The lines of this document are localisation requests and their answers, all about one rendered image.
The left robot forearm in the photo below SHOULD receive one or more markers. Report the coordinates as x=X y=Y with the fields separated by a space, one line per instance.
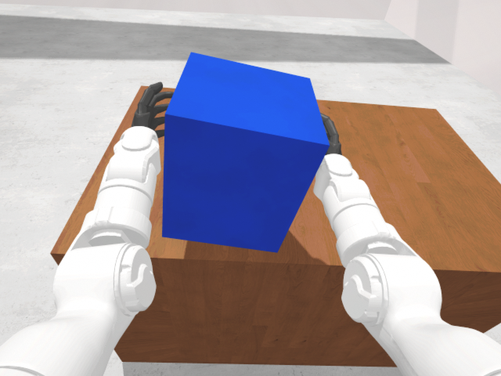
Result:
x=125 y=198

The left robot upper arm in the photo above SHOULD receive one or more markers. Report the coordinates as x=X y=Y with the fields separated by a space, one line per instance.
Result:
x=98 y=292

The right robot forearm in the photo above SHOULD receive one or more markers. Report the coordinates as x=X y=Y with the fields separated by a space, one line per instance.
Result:
x=353 y=214

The pedestal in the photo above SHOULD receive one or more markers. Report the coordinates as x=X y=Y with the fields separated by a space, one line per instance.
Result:
x=221 y=304

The carton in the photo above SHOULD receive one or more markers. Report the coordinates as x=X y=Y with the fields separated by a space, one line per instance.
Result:
x=242 y=145

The right robot upper arm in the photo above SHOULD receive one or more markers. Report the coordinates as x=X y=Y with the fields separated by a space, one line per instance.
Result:
x=398 y=300

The robot left hand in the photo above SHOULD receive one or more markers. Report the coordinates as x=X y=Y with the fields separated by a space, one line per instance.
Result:
x=146 y=112

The robot right hand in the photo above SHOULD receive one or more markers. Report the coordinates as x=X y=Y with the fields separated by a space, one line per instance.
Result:
x=332 y=135

